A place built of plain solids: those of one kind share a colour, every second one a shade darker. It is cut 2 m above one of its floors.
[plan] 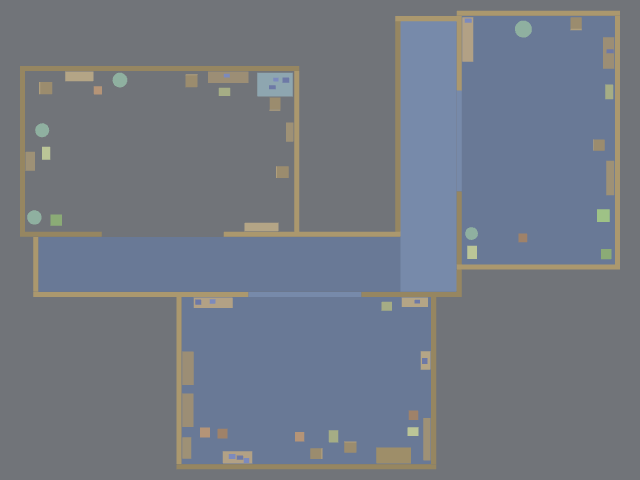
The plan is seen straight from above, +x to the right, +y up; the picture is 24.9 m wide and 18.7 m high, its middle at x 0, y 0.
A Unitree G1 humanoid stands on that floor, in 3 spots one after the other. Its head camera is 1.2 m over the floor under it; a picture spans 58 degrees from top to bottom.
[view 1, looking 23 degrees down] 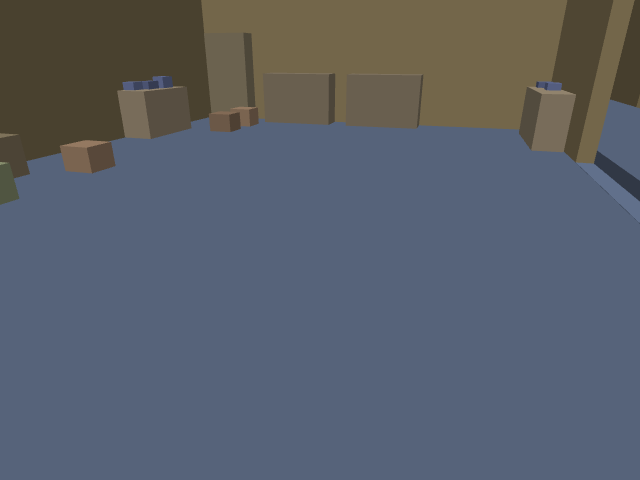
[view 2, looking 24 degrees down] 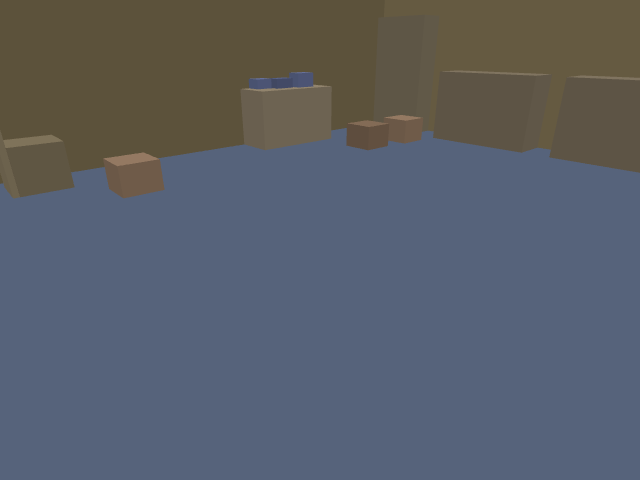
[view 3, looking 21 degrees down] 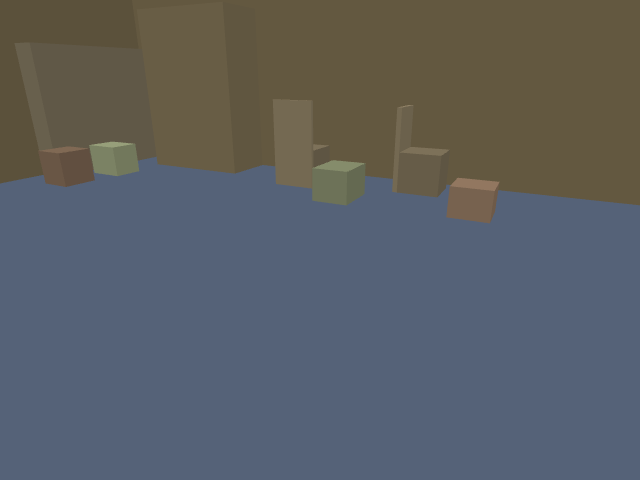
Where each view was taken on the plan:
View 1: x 3.16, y -3.68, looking -163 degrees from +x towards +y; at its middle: floor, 3.07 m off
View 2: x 0.52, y -3.68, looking -132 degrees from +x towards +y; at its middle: floor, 2.95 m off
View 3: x -1.28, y -3.68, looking -63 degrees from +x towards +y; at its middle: floor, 3.35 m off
